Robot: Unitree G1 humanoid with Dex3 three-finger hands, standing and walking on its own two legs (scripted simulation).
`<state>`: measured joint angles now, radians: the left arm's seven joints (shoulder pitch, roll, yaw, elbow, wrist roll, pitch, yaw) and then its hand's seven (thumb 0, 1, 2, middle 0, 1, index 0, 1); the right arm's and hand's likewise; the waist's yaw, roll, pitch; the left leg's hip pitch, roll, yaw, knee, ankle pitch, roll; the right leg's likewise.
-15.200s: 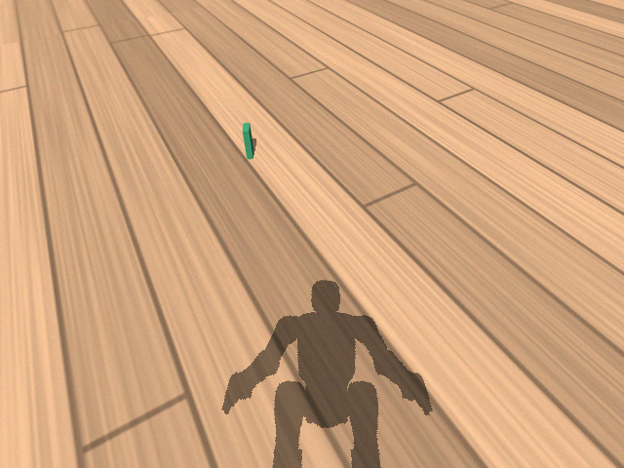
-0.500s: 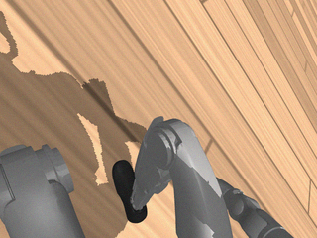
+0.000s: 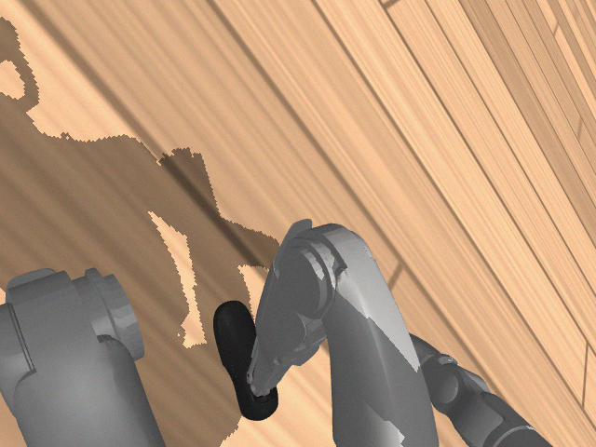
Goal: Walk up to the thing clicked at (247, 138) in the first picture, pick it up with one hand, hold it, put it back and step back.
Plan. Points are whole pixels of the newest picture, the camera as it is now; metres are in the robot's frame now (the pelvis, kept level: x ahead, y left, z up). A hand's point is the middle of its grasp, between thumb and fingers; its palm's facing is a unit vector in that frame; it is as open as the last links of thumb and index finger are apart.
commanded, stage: settle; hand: left
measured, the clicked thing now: out of the picture +0.43 +0.30 -0.19
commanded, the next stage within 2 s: hold in 0.40 s
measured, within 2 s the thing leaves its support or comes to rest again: neither
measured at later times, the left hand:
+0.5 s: hand out of the picture +0.40 +0.34 -0.08, palm faces +0.42 -0.91 +0.01, open 8.3 cm
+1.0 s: hand out of the picture +0.35 +0.33 +0.10, palm faces +0.41 -0.91 -0.05, open 8.2 cm
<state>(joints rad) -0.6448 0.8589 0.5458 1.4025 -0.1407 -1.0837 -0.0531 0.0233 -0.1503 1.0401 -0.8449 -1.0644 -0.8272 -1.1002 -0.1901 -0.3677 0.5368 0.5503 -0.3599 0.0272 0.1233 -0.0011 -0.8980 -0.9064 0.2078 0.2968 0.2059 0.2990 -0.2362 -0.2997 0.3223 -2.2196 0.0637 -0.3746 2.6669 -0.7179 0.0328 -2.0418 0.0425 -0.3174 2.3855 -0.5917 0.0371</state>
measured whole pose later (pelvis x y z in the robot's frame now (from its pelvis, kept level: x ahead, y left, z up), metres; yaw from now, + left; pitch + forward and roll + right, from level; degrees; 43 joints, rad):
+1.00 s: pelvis +0.03 -0.02 +0.10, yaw +11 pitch +32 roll -7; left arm -0.33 0.40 0.37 0.47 -0.24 -0.47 -0.18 0.02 -0.35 1.11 -0.94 -1.28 -0.94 -1.27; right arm 0.04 -0.28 0.04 0.59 -0.01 0.05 0.04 0.01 -0.92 -0.91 0.21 0.30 0.20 0.30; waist -0.05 0.00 -0.14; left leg -2.12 0.05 -0.09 2.26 -0.70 0.02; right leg -2.05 -0.04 -0.11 2.18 -0.69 -0.02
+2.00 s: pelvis +0.08 +0.00 +0.39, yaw +17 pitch +16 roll -3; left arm -0.12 0.22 0.18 0.30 -0.17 -0.29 -0.02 0.01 -0.39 1.11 -0.97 -1.30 -0.97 -1.30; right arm 0.22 -0.22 0.00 0.61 0.02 -0.06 -0.04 0.01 -0.92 -0.90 0.20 0.30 0.20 0.30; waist -0.03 0.01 -0.12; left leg -0.97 0.04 -0.01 1.22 -0.53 0.01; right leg -0.93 -0.02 -0.07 1.17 -0.52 0.01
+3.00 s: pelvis +0.10 +0.00 +0.45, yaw +17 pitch +7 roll -1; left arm -0.13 0.18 0.17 0.39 -0.17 -0.31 -0.02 0.01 -0.34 1.04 -0.97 -1.28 -0.96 -1.28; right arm 0.24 -0.22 0.00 0.65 0.00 -0.03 -0.03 0.01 -0.92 -0.91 0.20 0.30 0.20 0.30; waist -0.02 0.01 -0.05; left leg -0.58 0.04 0.01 0.88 -0.43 0.00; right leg -0.55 -0.01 -0.06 0.84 -0.42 0.00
